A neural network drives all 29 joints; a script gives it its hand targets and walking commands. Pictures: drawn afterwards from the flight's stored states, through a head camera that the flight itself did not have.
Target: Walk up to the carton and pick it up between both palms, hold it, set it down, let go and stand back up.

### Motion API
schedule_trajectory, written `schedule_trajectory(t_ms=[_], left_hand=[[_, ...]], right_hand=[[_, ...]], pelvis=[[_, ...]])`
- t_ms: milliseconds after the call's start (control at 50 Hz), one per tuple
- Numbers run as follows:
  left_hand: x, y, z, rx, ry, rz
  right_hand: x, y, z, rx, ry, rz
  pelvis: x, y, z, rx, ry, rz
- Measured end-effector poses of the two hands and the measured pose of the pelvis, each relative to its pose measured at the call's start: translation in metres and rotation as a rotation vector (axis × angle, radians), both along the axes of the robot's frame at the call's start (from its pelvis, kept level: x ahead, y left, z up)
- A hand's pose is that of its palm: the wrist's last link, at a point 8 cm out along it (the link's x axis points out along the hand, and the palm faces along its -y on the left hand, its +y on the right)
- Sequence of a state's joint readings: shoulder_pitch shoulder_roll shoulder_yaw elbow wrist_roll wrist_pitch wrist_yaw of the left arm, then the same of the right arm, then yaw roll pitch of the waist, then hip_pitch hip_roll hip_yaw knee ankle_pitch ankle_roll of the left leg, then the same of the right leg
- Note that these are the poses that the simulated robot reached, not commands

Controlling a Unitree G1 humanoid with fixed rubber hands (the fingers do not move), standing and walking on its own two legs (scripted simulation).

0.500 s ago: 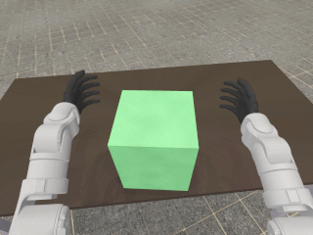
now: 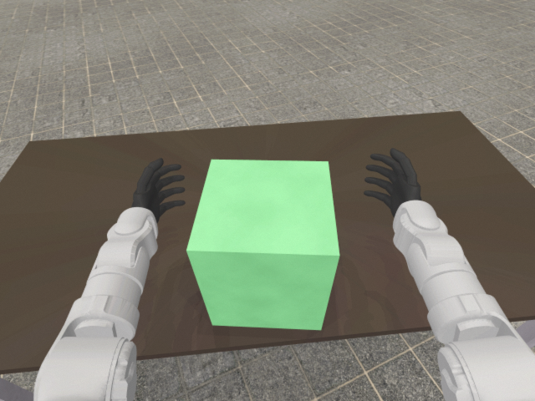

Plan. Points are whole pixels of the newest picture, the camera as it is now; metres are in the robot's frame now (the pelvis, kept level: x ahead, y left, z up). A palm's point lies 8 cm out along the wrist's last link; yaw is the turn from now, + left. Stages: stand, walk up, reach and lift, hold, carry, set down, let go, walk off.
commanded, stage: reach and lift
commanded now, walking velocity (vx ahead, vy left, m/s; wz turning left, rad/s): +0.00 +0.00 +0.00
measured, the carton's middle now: (267, 247) +0.41 +0.05 -0.02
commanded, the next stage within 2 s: none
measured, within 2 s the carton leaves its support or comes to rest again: neither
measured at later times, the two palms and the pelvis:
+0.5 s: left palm (167, 233) +0.39 +0.22 +0.03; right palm (381, 220) +0.43 -0.14 +0.05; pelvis +0.03 +0.00 +0.00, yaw +0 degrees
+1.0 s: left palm (180, 228) +0.40 +0.20 +0.04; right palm (363, 230) +0.42 -0.11 +0.04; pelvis +0.02 +0.00 +0.00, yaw +0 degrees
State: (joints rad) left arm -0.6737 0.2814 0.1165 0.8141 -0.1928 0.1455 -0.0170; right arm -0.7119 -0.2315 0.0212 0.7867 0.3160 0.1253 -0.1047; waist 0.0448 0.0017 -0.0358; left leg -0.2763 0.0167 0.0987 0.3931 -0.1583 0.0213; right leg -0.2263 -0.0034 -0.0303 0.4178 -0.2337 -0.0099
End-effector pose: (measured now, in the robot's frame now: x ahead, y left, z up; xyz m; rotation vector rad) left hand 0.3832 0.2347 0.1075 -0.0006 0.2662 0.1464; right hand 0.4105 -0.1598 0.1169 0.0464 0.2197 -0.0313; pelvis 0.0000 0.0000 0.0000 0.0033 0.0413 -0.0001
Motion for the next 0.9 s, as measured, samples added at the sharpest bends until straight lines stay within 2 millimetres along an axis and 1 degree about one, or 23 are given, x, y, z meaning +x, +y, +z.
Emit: schedule_trajectory(t_ms=[120, 220, 300, 360, 460, 580, 680, 760, 820, 900], left_hand=[[0.004, -0.011, -0.014, 0.009, -0.039, -0.003], [0.011, -0.015, -0.028, 0.013, -0.033, 0.0], [0.013, -0.017, -0.047, 0.009, -0.014, 0.002], [0.012, -0.016, -0.06, 0.01, -0.009, 0.001], [0.01, -0.011, -0.071, 0.024, -0.004, 0.009], [0.007, -0.011, -0.076, 0.029, -0.005, 0.015], [0.004, -0.016, -0.075, 0.024, -0.016, 0.01], [0.004, -0.022, -0.071, 0.012, -0.039, 0.003], [0.008, -0.028, -0.067, 0.005, -0.056, -0.007], [0.013, -0.033, -0.063, 0.004, -0.071, -0.014]], right_hand=[[-0.005, 0.006, -0.032, -0.003, 0.064, -0.009], [-0.003, 0.01, -0.051, -0.009, 0.084, -0.008], [0.004, 0.012, -0.058, -0.034, 0.055, 0.004], [0.01, 0.016, -0.059, -0.051, 0.023, 0.016], [0.016, 0.017, -0.063, -0.067, 0.005, 0.016], [0.015, 0.014, -0.068, -0.075, 0.006, 0.011], [0.011, 0.013, -0.068, -0.078, 0.003, 0.015], [0.009, 0.013, -0.067, -0.073, 0.008, 0.01], [0.007, 0.016, -0.069, -0.059, 0.021, 0.005], [0.005, 0.026, -0.075, -0.028, 0.043, 0.009]], pelvis=[[0.002, 0.0, 0.0, 0.0, 0.004, 0.0], [0.007, -0.001, 0.0, 0.0, 0.038, -0.001], [0.012, 0.0, -0.001, -0.006, 0.081, -0.003], [0.018, 0.001, -0.002, -0.009, 0.109, -0.003], [0.025, 0.003, -0.003, -0.012, 0.127, -0.003], [0.027, 0.002, -0.003, -0.011, 0.13, -0.003], [0.025, 0.001, -0.003, -0.01, 0.127, -0.003], [0.023, 0.001, -0.003, -0.012, 0.126, -0.004], [0.022, 0.002, -0.003, -0.013, 0.126, -0.004], [0.021, 0.003, -0.003, -0.015, 0.132, -0.004]])
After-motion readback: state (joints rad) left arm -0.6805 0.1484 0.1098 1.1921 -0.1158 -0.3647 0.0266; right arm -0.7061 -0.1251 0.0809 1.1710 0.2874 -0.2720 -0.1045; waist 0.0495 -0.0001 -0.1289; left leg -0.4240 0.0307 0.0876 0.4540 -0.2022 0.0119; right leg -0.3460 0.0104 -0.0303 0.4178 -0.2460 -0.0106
